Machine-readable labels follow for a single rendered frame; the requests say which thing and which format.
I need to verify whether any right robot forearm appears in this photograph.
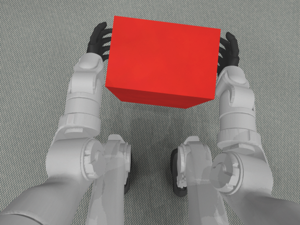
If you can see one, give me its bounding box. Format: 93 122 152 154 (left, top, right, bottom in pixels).
215 66 269 166

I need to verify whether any robot left hand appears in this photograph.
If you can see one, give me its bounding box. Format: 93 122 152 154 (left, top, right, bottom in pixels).
86 22 113 62

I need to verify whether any left robot thigh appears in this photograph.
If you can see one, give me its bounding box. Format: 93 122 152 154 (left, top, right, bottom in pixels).
85 140 131 225

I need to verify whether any robot right upper arm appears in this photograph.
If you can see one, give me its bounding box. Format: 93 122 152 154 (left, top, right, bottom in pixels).
209 151 300 225

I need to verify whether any robot right hand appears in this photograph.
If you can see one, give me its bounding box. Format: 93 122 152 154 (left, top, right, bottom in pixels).
217 32 240 76

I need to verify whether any right robot foot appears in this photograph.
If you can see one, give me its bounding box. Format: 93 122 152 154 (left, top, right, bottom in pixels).
170 149 188 197

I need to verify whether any carton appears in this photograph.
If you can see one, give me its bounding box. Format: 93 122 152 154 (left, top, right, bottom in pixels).
105 16 221 109

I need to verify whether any robot left upper arm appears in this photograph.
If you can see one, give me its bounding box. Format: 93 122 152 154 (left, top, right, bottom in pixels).
0 137 106 225

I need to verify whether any left robot forearm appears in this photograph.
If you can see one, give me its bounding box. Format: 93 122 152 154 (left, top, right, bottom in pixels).
45 52 105 171

